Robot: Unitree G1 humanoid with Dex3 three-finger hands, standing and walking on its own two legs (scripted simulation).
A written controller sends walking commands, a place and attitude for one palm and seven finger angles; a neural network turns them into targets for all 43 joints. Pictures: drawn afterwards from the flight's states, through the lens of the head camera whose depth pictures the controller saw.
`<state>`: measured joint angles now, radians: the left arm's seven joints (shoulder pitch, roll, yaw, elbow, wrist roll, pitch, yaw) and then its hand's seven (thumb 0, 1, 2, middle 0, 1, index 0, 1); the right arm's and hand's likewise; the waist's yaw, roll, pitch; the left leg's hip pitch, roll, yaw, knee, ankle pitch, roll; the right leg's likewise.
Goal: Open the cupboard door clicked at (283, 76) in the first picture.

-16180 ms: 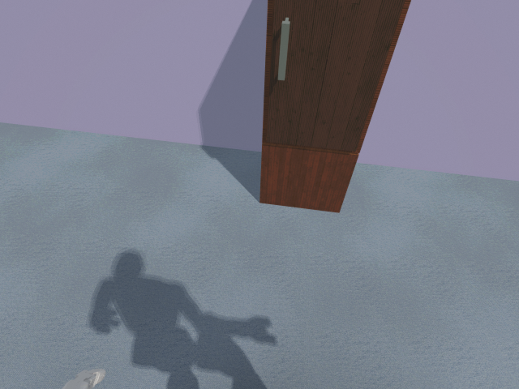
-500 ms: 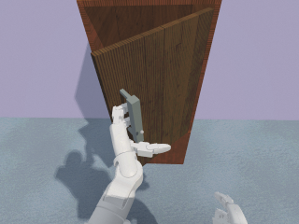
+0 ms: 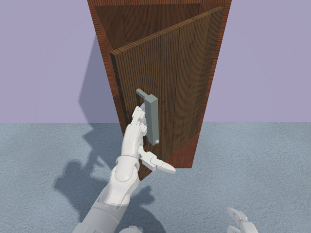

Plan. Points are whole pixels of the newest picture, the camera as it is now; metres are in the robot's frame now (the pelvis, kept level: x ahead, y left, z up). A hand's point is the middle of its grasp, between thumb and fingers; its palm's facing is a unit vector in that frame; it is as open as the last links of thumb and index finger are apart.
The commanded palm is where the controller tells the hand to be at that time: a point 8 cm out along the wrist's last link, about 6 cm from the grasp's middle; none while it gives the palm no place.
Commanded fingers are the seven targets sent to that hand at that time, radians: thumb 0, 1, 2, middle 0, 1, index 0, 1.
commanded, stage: slide the hand sideways off the handle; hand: left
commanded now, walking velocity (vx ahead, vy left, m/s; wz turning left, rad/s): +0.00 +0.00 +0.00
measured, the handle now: (147, 118) +0.40 +0.05 +0.09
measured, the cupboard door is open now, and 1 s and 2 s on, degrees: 43 44 44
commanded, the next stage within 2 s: draw the hand back to the body in 0.96 s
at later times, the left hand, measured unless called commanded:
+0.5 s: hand (143, 152) +0.28 +0.05 +0.10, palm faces -0.03 -1.00 +0.03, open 16.3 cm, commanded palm +0.25 +0.10 +0.09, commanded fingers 0.00 -0.50 0.30 -0.15 -0.30 -0.15 -0.30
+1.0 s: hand (124, 170) +0.24 +0.08 +0.09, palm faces +0.01 -1.00 +0.00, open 16.3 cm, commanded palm +0.22 +0.13 +0.09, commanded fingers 0.00 -0.50 0.30 -0.15 -0.30 -0.15 -0.30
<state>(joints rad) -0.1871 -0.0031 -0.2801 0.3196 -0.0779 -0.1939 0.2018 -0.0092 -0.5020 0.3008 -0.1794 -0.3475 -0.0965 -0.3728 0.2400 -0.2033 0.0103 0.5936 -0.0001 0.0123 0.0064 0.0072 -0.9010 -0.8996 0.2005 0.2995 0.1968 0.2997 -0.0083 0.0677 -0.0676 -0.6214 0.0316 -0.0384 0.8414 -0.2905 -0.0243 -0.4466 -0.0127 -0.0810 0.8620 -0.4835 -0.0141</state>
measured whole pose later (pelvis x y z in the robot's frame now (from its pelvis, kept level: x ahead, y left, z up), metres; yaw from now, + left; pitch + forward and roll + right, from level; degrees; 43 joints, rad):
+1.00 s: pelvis +0.03 -0.02 +0.00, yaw -1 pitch +5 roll +0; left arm 0.49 0.09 -0.14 -0.28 -0.10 -0.21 0.03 -0.01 -0.50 0.30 -0.15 -0.30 -0.15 -0.30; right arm 0.26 -0.21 0.02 0.45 0.00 -0.02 -0.01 0.01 -0.90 -0.90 0.20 0.30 0.20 0.30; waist 0.01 0.05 -0.09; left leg -0.59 0.04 -0.03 0.86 -0.36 -0.04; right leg -0.42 0.00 -0.07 0.88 -0.54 -0.03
